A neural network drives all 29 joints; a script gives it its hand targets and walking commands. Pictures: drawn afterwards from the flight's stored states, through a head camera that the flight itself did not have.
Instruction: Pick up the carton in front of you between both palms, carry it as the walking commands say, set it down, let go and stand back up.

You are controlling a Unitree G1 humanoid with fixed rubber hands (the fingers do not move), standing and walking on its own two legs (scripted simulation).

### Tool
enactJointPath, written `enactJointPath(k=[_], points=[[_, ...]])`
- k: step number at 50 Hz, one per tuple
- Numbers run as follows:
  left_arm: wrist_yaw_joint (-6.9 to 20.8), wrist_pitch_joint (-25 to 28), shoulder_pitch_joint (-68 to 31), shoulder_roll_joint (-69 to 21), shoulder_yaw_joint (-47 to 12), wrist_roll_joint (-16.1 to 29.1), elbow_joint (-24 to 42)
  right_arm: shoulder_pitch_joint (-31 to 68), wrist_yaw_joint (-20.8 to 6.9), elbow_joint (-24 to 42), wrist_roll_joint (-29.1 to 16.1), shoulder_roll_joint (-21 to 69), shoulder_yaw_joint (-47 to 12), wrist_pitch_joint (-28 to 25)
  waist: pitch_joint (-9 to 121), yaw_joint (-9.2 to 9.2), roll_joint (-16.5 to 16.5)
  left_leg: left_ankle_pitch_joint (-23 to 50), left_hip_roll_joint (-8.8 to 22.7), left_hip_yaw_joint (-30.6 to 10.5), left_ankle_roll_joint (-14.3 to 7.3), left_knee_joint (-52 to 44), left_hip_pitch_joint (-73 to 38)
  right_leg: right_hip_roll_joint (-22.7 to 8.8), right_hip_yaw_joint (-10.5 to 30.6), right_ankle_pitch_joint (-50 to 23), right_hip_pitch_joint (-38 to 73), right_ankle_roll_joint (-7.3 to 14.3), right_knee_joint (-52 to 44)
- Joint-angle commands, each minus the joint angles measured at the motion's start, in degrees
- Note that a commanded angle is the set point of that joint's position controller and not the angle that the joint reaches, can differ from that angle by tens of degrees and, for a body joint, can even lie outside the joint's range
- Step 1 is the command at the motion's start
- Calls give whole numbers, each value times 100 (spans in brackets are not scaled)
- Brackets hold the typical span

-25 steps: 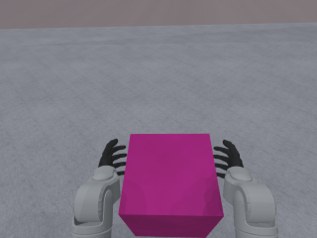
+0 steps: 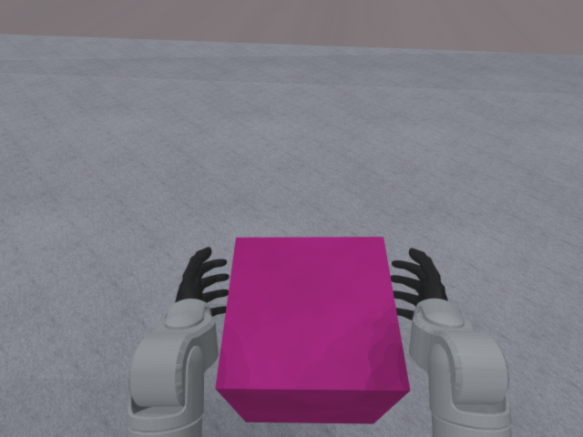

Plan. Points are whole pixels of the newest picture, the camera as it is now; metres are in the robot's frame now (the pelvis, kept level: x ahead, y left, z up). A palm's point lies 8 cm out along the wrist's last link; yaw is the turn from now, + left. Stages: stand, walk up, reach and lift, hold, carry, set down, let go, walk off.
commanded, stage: carry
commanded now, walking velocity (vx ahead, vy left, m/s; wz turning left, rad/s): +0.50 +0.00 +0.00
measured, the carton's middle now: (309, 336) +0.28 +0.00 -0.02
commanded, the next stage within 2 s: none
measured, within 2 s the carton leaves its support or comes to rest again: neither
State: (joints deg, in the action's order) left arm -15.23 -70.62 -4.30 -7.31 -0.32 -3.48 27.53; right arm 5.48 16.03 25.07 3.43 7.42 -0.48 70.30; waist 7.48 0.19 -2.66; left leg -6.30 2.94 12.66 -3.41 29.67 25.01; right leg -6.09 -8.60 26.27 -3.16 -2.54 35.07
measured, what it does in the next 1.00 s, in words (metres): walks ahead: right foot, then left foot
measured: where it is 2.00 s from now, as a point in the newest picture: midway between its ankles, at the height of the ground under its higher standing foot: (294, 259)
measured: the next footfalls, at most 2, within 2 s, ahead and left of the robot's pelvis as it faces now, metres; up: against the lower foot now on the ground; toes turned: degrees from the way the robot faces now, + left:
right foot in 0.44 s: +0.44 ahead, -0.12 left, +0.00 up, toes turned -10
left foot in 0.90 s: +0.74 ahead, +0.11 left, +0.00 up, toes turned +11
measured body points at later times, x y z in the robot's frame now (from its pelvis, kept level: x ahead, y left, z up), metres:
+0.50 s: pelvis +0.31 -0.03 +0.00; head +0.31 -0.04 +0.45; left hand +0.58 +0.13 +0.09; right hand +0.59 -0.17 +0.08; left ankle +0.11 +0.09 -0.68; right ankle +0.41 -0.11 -0.73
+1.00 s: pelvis +0.64 +0.02 +0.00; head +0.64 +0.03 +0.45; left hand +0.90 +0.16 +0.10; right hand +0.90 -0.13 +0.10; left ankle +0.70 +0.10 -0.72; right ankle +0.46 -0.10 -0.65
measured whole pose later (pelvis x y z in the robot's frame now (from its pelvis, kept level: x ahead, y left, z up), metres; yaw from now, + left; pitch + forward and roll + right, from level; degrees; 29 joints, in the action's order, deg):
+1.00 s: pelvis +0.64 +0.02 +0.00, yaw -1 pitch +3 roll +0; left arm -15.2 -70.6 -4.7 -7.4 0.4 -3.7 29.1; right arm 6.8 16.1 24.7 3.5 7.5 -0.3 70.5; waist 3.7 0.9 -2.0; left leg -10.0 2.7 12.8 -4.3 30.0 23.2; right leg -4.9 -4.5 25.4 -12.9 -0.7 58.3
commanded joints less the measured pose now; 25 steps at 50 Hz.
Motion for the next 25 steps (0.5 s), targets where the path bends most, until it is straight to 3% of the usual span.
enactJointPath(k=[1,2,3,4,6,11,18,20,21,22,23,24,25], points=[[933,-35,-2040,-4624,-2763,1565,579,1719,-1075,591,-1610,4558,-2399,-38,1231,147,2043,-209,2226,-3965,-967,-1711,-3875,389,505,185,-3580,168,3386],[989,3,-2083,-4882,-2785,1571,492,1879,-1122,667,-1637,4805,-2432,-80,1228,136,1631,415,2030,-3388,-904,-1579,-3626,183,667,38,-3650,325,3631],[1056,54,-2065,-5169,-2797,1593,396,2041,-1171,736,-1682,5063,-2513,-130,1278,111,1000,511,1942,-2921,-730,-1546,-3401,-28,782,-347,-3596,393,3472],[1118,116,-2086,-5415,-2816,1607,348,2209,-1224,803,-1720,5304,-2596,-192,1195,90,686,601,1831,-2525,-543,-1662,-3032,-153,804,-675,-3404,400,3077],[1187,242,-2108,-5723,-2813,1587,332,2423,-1319,895,-1810,5582,-2699,-291,1217,80,786,296,1633,-1960,-359,-1894,-2841,-116,641,-1024,-3167,349,2406],[1117,387,-1887,-5688,-2779,1425,434,2285,-1378,1013,-1870,5466,-2779,-371,911,73,961,382,1327,-1165,-409,-2148,-2933,12,225,-1690,-3238,145,852],[1014,92,-1765,-4922,-2728,1456,419,1808,-1179,790,-1576,4708,-2573,-107,228,114,1203,1583,1137,-586,-211,-1831,-3155,218,-306,-2284,-2881,306,-607],[1028,34,-1773,-4844,-2666,1485,347,1863,-1147,773,-1543,4649,-2567,-44,330,49,1170,2345,1066,-293,-72,-1143,-3013,428,-592,-2192,-2035,406,-857],[1038,21,-1754,-4844,-2628,1488,281,1873,-1136,763,-1539,4643,-2577,-19,543,-15,1001,2600,874,26,69,-358,-2689,668,-828,-2082,-1128,430,-1079],[1050,16,-1669,-4845,-2569,1486,184,1918,-1127,756,-1528,4610,-2582,-1,916,-109,706,2075,684,104,226,658,-1935,439,-465,-1780,84,479,-1049],[1054,29,-1647,-4790,-2499,1443,118,2023,-1128,856,-1556,4615,-2624,31,1345,-193,-480,676,203,63,513,2319,-560,-1012,1813,-1164,1201,978,-1472],[1069,74,-1660,-4906,-2460,1469,25,2058,-1153,892,-1587,4694,-2699,38,1510,-182,-1724,-1909,-475,-398,611,3662,890,-1839,3814,-1619,1954,1616,-2273],[1123,111,-1734,-5130,-2504,1502,148,2121,-1187,790,-1664,4985,-2830,-14,1443,-160,-1194,-2198,-133,-1052,409,4447,1298,-1899,3397,-2494,1911,1668,-2151]])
